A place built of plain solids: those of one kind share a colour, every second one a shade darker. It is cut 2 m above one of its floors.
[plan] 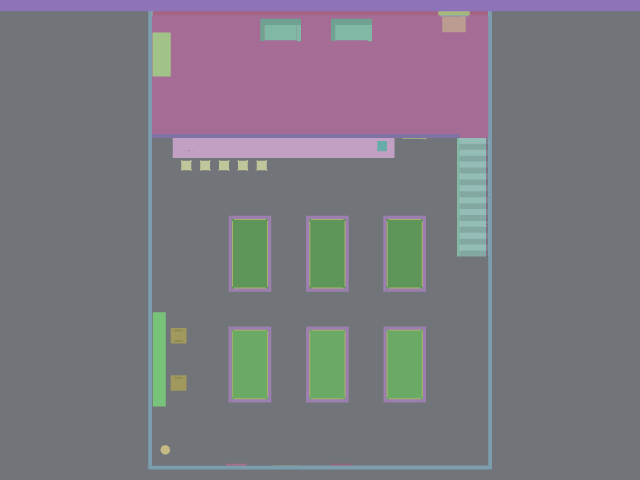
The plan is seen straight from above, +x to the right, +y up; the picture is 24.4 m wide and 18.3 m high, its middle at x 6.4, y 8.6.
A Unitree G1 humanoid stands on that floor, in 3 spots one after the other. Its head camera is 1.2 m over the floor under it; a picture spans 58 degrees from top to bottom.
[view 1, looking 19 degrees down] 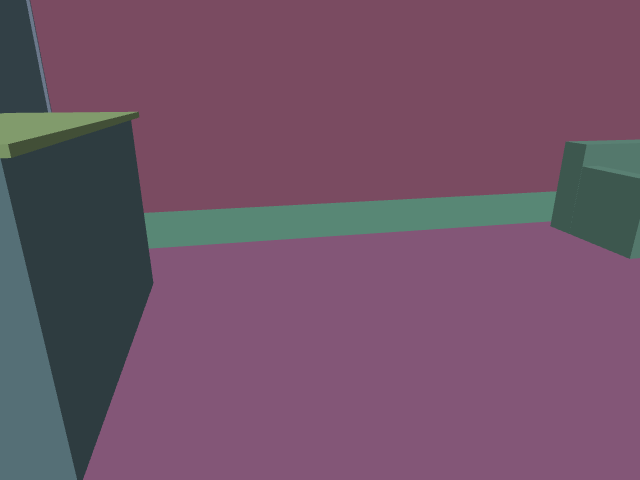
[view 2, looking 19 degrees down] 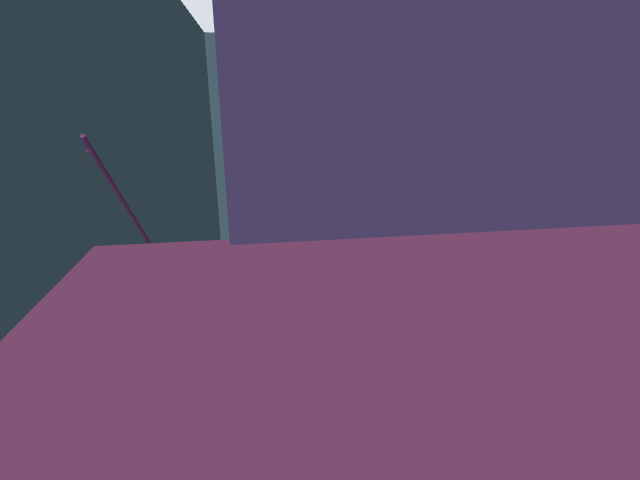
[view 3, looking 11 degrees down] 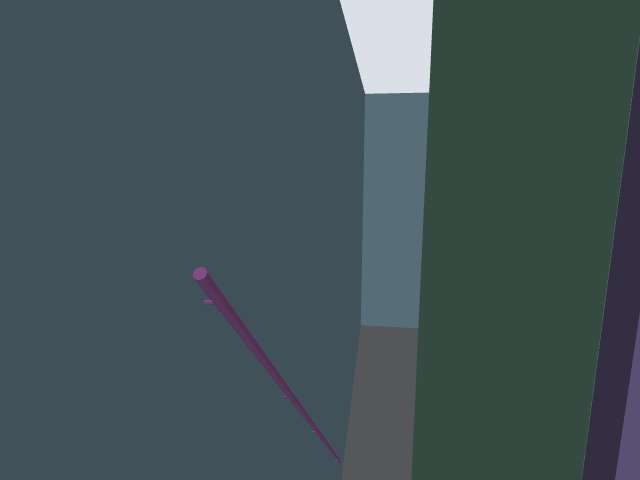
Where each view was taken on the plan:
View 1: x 1.20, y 13.69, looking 78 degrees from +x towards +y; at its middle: upper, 3.69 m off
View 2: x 11.51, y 16.07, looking -99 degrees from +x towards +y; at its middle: entrance_wall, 3.67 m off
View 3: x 12.27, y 13.59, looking -82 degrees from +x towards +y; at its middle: wall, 4.01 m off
